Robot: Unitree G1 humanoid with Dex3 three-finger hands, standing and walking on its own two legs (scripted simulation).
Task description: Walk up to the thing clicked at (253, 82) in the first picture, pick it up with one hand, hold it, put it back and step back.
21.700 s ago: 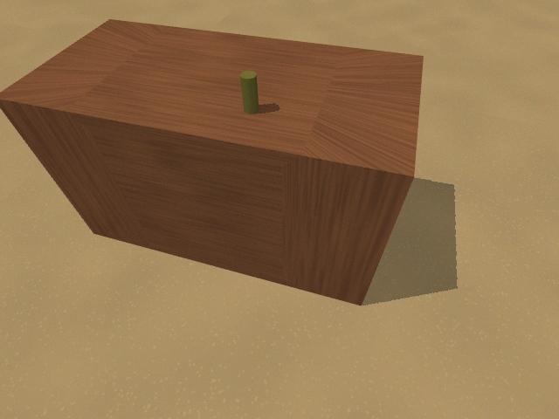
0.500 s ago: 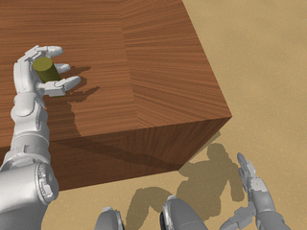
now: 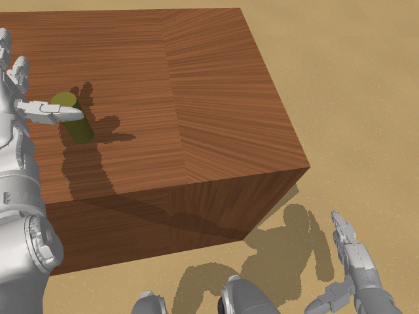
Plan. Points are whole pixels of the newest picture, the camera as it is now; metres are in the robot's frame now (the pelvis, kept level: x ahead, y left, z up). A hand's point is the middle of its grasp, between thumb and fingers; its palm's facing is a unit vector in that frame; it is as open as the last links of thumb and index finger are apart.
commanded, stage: withdraw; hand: left
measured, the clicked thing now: (74, 119) +0.50 +0.19 +0.04
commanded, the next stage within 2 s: rise in 0.04 s
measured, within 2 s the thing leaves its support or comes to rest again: neither
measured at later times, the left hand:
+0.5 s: hand out of the picture +0.47 +0.31 +0.16, palm faces +0.31 -0.92 -0.26, open 17.6 cm
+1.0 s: hand out of the picture +0.23 +0.26 +0.14, palm faces +0.37 -0.86 -0.35, open 17.5 cm
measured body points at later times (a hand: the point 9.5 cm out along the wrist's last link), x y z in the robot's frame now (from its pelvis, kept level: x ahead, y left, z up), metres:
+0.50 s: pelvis +0.02 +0.01 +0.04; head +0.08 +0.02 +0.48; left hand +0.45 +0.36 +0.17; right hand +0.17 -0.26 +0.00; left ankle +0.02 +0.12 -0.67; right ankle +0.02 -0.14 -0.67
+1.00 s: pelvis +0.02 +0.00 +0.05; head +0.02 -0.02 +0.50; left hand +0.20 +0.31 +0.16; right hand +0.19 -0.26 -0.01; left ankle +0.02 +0.12 -0.67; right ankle +0.02 -0.14 -0.67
